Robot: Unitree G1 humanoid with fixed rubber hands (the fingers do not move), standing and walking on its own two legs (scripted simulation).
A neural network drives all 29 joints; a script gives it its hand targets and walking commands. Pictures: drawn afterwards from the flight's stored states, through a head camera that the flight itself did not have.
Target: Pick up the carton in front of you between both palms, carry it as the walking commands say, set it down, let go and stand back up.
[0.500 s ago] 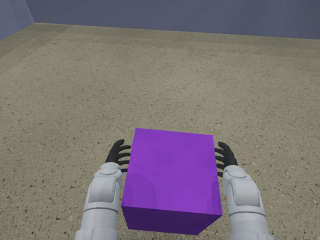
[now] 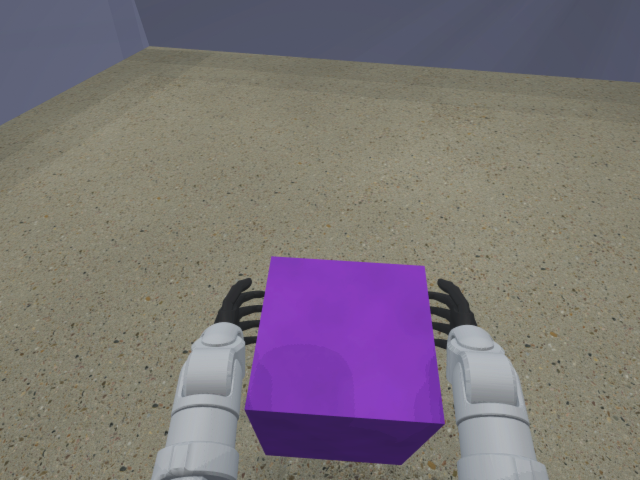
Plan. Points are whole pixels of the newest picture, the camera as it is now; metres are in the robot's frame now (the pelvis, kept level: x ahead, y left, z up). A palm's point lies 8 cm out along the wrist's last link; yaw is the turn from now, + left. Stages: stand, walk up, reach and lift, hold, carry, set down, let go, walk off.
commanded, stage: hold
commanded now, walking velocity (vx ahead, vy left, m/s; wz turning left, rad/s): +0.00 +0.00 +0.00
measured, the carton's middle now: (339, 366) +0.29 +0.00 -0.05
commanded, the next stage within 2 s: set down in 0.20 s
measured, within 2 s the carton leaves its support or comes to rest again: neither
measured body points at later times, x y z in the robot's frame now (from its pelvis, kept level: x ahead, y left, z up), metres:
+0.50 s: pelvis +0.00 -0.03 -0.01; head -0.02 -0.05 +0.44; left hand +0.33 +0.12 +0.02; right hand +0.33 -0.18 +0.01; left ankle -0.01 +0.12 -0.74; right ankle +0.07 -0.12 -0.74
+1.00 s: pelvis -0.04 +0.02 -0.12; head +0.17 -0.01 +0.28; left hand +0.40 +0.12 -0.19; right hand +0.35 -0.18 -0.20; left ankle -0.01 +0.12 -0.74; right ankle +0.07 -0.12 -0.74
